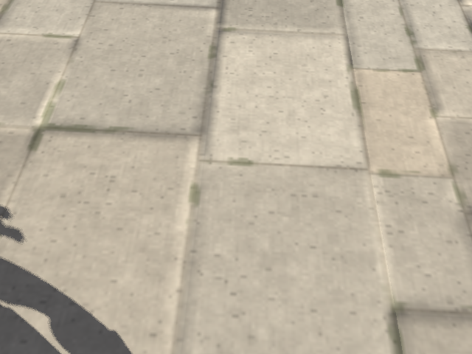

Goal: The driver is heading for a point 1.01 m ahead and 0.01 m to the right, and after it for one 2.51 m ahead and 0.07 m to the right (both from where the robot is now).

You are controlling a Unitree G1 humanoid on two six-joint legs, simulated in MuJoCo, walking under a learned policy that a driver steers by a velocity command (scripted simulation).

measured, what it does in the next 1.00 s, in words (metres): walks ahead: right foot, then left foot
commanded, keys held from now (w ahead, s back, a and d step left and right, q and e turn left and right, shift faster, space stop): w+q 0.16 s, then w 0.80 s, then w+e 0.04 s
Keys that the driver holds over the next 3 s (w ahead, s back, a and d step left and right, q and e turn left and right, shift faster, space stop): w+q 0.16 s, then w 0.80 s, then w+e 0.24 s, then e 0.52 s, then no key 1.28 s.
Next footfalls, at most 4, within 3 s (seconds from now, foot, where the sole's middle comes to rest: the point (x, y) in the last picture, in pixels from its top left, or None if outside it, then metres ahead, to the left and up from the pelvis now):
0.38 right None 0.40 -0.11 -0.76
0.90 left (180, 284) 0.63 0.18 -0.76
1.42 right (244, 200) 0.93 0.00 -0.76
1.86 left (178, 191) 0.96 0.22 -0.76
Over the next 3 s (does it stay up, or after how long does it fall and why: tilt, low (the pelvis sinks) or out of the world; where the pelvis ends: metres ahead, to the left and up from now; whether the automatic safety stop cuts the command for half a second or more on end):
stays up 0.87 0.09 0.01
